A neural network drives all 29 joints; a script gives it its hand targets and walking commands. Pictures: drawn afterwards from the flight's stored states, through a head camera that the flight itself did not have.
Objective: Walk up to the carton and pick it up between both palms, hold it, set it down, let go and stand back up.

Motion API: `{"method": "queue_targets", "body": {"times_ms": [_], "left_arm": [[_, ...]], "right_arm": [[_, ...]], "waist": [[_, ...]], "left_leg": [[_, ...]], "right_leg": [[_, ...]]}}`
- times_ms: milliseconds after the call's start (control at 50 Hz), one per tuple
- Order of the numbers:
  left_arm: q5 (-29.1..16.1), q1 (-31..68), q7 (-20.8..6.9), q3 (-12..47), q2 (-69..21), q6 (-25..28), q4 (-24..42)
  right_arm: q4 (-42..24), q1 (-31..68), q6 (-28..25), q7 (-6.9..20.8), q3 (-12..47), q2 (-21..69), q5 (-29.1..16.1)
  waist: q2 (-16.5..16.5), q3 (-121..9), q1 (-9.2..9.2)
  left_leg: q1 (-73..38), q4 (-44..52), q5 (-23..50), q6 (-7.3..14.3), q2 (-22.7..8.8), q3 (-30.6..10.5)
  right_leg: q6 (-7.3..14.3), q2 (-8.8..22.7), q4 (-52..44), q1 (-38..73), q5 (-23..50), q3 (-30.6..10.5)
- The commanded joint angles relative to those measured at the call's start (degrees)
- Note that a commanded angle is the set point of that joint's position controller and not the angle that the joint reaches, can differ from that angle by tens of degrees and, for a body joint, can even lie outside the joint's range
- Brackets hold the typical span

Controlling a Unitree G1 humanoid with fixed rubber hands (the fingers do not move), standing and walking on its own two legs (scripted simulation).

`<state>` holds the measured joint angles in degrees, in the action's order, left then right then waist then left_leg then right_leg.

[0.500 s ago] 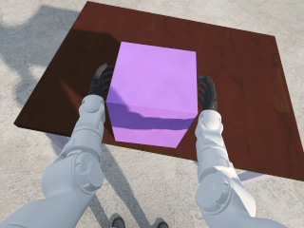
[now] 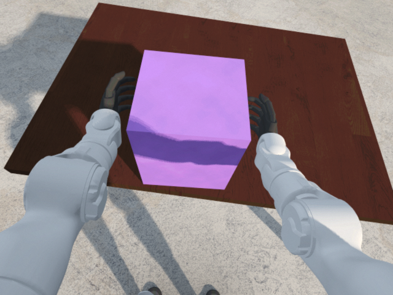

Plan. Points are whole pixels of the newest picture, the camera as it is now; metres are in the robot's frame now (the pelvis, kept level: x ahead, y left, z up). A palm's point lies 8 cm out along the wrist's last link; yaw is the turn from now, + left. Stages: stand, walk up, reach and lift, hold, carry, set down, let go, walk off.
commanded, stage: set down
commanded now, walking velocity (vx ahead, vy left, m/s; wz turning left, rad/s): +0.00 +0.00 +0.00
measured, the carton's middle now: (189, 127) +0.48 +0.01 -0.02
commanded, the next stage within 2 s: none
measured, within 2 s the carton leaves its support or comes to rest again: neither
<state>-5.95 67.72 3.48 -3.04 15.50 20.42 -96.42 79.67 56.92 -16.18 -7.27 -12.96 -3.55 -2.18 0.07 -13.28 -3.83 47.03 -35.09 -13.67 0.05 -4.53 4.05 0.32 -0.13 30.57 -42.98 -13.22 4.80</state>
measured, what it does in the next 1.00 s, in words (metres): stands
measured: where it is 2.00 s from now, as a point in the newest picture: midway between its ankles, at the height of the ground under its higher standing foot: outside the picture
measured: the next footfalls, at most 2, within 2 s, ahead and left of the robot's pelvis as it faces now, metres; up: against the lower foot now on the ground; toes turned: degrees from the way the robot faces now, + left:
none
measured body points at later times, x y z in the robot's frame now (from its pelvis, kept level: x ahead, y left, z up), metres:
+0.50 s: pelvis -0.02 -0.01 -0.01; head +0.09 +0.01 +0.43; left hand +0.49 +0.19 +0.09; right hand +0.47 -0.21 +0.08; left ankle +0.00 +0.12 -0.72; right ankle -0.01 -0.12 -0.72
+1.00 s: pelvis -0.01 +0.00 +0.01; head +0.05 +0.02 +0.46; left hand +0.50 +0.21 +0.18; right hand +0.47 -0.20 +0.18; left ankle +0.00 +0.12 -0.72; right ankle -0.01 -0.12 -0.72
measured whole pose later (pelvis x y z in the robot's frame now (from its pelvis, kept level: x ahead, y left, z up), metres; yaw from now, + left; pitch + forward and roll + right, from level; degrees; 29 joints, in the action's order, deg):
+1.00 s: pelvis -0.01 +0.00 +0.01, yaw +0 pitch +18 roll -2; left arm -21.3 77.0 -1.0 11.5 23.6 5.4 -90.2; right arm 78.3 68.9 -0.5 -3.9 2.3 -16.6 -22.6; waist -1.3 -12.1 -4.0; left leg 36.0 -28.5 -10.8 -0.9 -3.1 1.4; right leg 0.3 -0.5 24.5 -32.6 -10.2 3.4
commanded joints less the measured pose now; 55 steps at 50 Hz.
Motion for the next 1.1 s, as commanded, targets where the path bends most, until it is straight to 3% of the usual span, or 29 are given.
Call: {"method": "queue_targets", "body": {"times_ms": [0,120,220,300,420,560,640,680,700,780,840,960,1080], "left_arm": [[-5.6,23.1,-1.1,4.9,8.1,3.8,2.7],[-11.0,24.7,-2.9,10.3,9.2,5.5,3.6],[-14.8,27.1,-4.3,12.8,11.4,5.4,7.2],[-15.3,27.5,-5.3,13.3,13.0,4.0,8.7],[-15.3,29.3,-5.1,14.2,13.7,0.3,8.6],[-15.0,31.1,-4.6,12.8,15.8,-3.2,9.6],[-15.0,30.6,-4.5,12.3,15.7,-5.2,10.1],[-15.8,32.1,-4.7,13.5,14.8,-6.5,11.7],[-16.1,33.4,-4.6,14.3,14.7,-7.0,11.3],[-17.6,34.7,-4.0,16.0,12.9,-9.3,14.8],[-17.2,34.5,-3.9,16.8,12.2,-11.4,13.9],[-13.9,28.6,-4.8,12.6,12.9,-14.9,11.8],[-10.0,21.7,-5.5,7.2,14.3,-13.8,17.3]], "right_arm": [[-6.2,24.8,-3.9,0.0,4.7,-13.5,-5.6],[-6.5,27.0,-4.7,1.6,11.5,-16.0,-13.0],[-7.5,28.2,-2.7,2.8,16.2,-17.0,-18.3],[-8.2,29.6,-0.8,3.4,17.3,-18.0,-20.2],[-9.4,31.7,2.5,3.8,15.4,-19.5,-19.6],[-12.7,33.9,5.9,2.6,14.4,-19.9,-18.3],[-12.7,33.9,7.7,2.0,14.6,-20.3,-18.5],[-11.5,33.9,9.0,1.9,13.8,-20.7,-19.0],[-10.2,34.0,9.7,2.0,13.3,-21.2,-19.0],[-10.7,35.1,11.3,2.9,13.0,-22.6,-19.5],[-8.1,35.7,12.7,3.5,12.6,-23.6,-19.2],[-8.1,34.0,14.4,3.2,15.8,-22.7,-21.0],[-13.7,26.9,13.3,2.0,18.7,-19.9,-21.9]], "waist": [[5.6,-39.1,0.34],[4.6,-42.8,0.85],[2.9,-46.7,0.60],[1.7,-45.1,0.40],[3.1,-42.3,0.63],[1.5,-42.7,1.27],[2.2,-41.8,0.72],[3.9,-39.8,-0.73],[6.4,-37.7,-0.88],[8.9,-36.5,-1.26],[9.1,-32.5,-1.93],[6.1,-28.3,1.18],[3.1,-28.1,3.23]], "left_leg": [[-30.5,-6.4,34.1,-4.2,2.8,-3.3],[-27.6,-7.3,34.8,-4.5,3.2,-2.9],[-20.1,-5.7,29.5,-3.6,3.9,-2.3],[-17.0,-4.7,25.1,-2.7,4.4,-2.1],[-18.5,-2.4,19.0,-2.4,4.4,-2.0],[-15.8,1.2,15.9,-1.6,5.1,-1.5],[-21.1,2.1,20.1,-2.4,4.8,-2.0],[-25.7,2.3,21.4,-3.4,4.4,-2.6],[-27.3,2.5,21.4,-4.0,4.2,-2.5],[-37.8,2.2,25.7,-5.5,2.9,-3.6],[-40.6,2.6,26.8,-6.2,2.6,-4.2],[-39.2,4.6,29.0,-5.2,3.0,-3.8],[-35.8,6.9,29.3,-3.9,4.0,-2.6]], "right_leg": [[0.1,-1.9,1.8,5.9,23.1,-0.1],[-0.5,-1.8,4.2,7.0,27.2,-0.2],[-1.8,-0.7,6.4,13.1,31.5,-1.7],[-2.3,-0.6,6.3,15.3,29.6,-2.2],[-2.2,-0.7,3.5,13.4,19.5,-1.8],[-2.4,-0.1,3.0,22.3,23.0,-2.9],[-2.4,-0.3,1.1,23.2,26.3,-2.8],[-1.6,-0.9,-0.7,19.7,23.4,-1.7],[-1.0,-0.9,-1.7,17.7,20.7,-1.4],[0.2,-1.6,-4.9,9.9,15.8,0.1],[0.5,-1.9,-6.6,8.5,14.7,0.3],[-0.5,-2.1,-7.9,16.9,19.1,-0.8],[-1.7,-1.7,-7.9,26.7,25.5,-2.0]]}}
